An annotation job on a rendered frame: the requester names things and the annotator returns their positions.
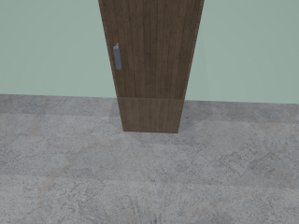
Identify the handle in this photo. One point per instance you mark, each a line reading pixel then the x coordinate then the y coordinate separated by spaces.
pixel 117 56

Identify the cupboard door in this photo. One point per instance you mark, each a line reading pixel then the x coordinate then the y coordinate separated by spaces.
pixel 155 41

